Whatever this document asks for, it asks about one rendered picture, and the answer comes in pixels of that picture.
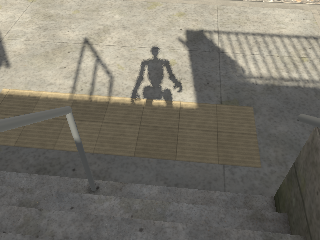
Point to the stairs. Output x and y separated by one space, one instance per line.
43 207

